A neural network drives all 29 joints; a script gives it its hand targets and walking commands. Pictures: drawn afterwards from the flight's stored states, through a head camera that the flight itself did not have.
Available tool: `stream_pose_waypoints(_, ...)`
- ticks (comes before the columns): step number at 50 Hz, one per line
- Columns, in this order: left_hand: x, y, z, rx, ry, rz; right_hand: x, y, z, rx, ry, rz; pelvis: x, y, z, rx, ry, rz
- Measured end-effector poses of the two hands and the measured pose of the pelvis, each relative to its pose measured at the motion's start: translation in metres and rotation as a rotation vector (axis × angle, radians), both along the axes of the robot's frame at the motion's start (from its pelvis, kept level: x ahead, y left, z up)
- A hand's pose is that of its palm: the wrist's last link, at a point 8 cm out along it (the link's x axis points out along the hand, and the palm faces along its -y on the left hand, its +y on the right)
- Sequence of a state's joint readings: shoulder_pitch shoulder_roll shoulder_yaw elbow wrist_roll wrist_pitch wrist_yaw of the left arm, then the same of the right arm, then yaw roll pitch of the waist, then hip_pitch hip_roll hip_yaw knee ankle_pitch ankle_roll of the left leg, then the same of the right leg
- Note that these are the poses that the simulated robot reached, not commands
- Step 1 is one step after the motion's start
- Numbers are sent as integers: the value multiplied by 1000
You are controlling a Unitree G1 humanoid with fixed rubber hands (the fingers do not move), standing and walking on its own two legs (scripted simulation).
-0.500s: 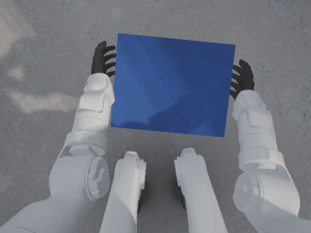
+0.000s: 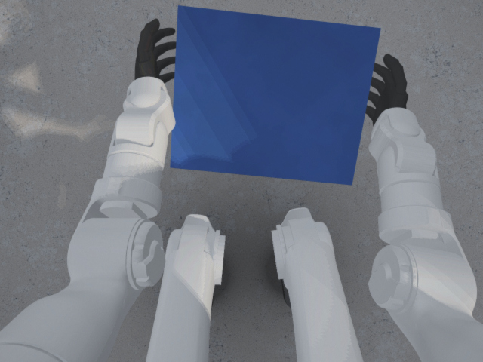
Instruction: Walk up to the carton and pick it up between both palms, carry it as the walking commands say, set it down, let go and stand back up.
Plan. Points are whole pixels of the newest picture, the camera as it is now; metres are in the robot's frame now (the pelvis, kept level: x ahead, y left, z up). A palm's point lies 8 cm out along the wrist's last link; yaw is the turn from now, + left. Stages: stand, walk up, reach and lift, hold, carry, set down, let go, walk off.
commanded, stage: set down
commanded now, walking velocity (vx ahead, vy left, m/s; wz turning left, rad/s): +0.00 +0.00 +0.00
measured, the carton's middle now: (264, 104) +0.50 -0.04 -0.18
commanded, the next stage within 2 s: none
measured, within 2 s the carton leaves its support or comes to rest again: neither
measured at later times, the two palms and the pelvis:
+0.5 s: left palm (169, 88) +0.54 +0.12 -0.18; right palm (364, 118) +0.48 -0.22 -0.20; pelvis +0.00 +0.00 -0.05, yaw +0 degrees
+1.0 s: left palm (170, 92) +0.54 +0.13 -0.20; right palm (356, 121) +0.48 -0.22 -0.22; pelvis +0.00 +0.00 -0.07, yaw +0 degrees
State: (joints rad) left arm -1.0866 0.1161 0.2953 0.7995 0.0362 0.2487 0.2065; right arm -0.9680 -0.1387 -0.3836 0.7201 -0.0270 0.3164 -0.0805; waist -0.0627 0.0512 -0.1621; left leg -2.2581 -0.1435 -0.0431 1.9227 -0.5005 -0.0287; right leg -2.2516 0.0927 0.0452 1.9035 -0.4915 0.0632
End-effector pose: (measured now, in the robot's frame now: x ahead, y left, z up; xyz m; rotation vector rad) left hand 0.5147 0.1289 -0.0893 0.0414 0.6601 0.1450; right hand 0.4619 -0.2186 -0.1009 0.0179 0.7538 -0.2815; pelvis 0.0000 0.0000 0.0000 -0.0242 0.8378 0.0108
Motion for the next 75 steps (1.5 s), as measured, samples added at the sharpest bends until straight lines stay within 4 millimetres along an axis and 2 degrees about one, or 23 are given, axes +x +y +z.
stream_pose_waypoints(11, 12, -2, -34, 14, 10, -8, 9, -1, -39, 1, 9, 1, -1, -3, -23, 6, -4, -5)
stream_pose_waypoints(23, 21, -7, -83, 11, 28, -22, 13, -6, -89, -2, 29, -3, 0, -5, -47, 7, -61, 0)
stream_pose_waypoints(31, 25, -3, -101, 14, 57, -51, 18, -4, -106, -13, 61, 13, 7, -4, -55, 2, -83, 0)
stream_pose_waypoints(39, 27, -1, -108, 5, 46, -56, 21, -3, -114, -10, 51, 16, 8, -2, -64, -1, -113, -4)
stream_pose_waypoints(47, 24, -2, -115, 11, 62, -62, 15, -4, -123, -8, 71, 20, 4, -2, -69, 0, -150, -3)
stream_pose_waypoints(59, 21, 4, -118, 18, 76, -64, 20, -2, -124, 1, 77, 47, -3, -3, -72, 3, -189, -3)
stream_pose_waypoints(75, 23, 12, -131, 34, 103, -67, 27, 3, -131, 21, 58, 62, -3, -2, -74, 1, -196, -1)
